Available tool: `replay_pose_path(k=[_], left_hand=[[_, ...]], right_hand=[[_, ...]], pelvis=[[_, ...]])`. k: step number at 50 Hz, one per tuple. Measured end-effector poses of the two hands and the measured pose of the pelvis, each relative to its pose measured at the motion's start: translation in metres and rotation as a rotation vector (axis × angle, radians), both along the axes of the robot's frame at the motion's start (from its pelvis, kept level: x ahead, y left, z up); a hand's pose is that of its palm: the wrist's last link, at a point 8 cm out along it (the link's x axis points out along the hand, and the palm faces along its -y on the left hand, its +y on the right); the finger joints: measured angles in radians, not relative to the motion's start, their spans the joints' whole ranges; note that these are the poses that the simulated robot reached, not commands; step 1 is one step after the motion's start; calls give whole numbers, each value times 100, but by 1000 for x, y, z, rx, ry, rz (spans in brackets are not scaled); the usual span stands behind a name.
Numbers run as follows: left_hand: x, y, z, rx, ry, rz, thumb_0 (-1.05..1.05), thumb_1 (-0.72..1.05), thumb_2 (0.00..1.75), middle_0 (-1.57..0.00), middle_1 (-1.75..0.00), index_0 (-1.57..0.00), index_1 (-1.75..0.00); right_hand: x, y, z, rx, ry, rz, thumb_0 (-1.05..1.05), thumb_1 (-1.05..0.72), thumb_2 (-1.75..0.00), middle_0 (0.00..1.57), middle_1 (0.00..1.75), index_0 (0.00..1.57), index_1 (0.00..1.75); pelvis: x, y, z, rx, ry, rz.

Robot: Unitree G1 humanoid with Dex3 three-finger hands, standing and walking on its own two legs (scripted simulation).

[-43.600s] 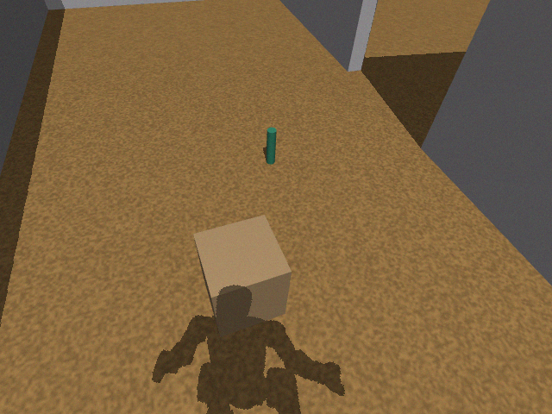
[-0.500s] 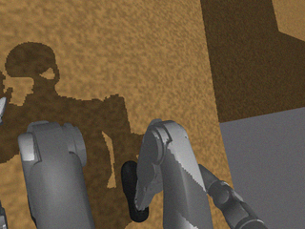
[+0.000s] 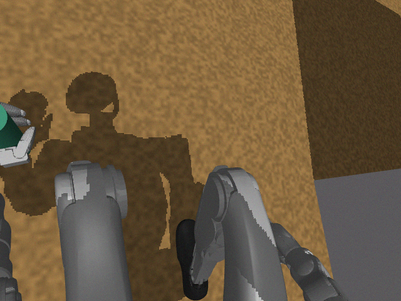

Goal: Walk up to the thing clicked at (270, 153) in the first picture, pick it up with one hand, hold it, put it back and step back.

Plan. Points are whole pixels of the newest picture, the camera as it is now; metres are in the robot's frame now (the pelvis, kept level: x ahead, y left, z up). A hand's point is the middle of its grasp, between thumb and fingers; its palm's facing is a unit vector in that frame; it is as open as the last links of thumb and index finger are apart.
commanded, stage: settle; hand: left
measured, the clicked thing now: (3, 136) +0.36 +0.32 -0.12
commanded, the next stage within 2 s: lift in 1.32 s
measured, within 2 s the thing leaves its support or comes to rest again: neither
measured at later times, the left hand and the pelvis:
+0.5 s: hand out of the picture +0.35 +0.31 -0.01, palm faces +0.36 -0.93 -0.05, open 6.4 cm; pelvis +0.01 -0.01 +0.04, yaw +5 degrees
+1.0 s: hand out of the picture +0.36 +0.31 +0.03, palm faces +0.37 -0.93 -0.03, open 6.4 cm; pelvis +0.01 -0.02 +0.07, yaw +8 degrees
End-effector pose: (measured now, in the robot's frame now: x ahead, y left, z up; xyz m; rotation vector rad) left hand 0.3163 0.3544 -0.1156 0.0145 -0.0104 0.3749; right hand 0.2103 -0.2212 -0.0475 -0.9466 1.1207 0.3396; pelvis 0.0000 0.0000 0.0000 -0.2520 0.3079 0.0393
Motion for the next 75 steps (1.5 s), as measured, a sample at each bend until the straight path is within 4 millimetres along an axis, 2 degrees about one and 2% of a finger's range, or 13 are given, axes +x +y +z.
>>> replay_pose_path(k=[13, 26, 43, 55, 75], left_hand=[[-6, 4, 67, 15, 9, 10, 0, 6, 106, -92, -102, -94, -105], [-9, -1, 108, 22, 58, -4, 0, 6, 106, -92, -102, -95, -105], [1, -4, 144, 0, 57, 3, 0, 5, 108, -92, -102, -95, -105], [0, -1, 158, -4, 64, 9, 0, 3, 110, -93, -103, -95, -106], [8, -4, 176, -8, 63, 6, 0, 3, 110, -93, -103, -95, -107]], right_hand=[[9, 0, -7, 138, -41, -163, 0, -89, -89, 21, 30, 20, 30], [8, -13, -14, 211, -42, -282, 1, -88, -89, 21, 30, 20, 30], [14, -18, 1, 237, -73, -332, 1, -89, -89, 21, 30, 20, 30], [9, -14, 15, 242, -83, -343, 1, -89, -89, 21, 30, 20, 30], [-6, -17, 23, 247, -63, -371, 1, -89, -89, 21, 30, 20, 30]], pelvis=[[4, -5, 21, 44, 107, 32], [9, -14, 39, 94, 187, 53], [13, -17, 63, 118, 236, 67], [11, -15, 76, 120, 241, 77], [11, -16, 90, 129, 253, 88]])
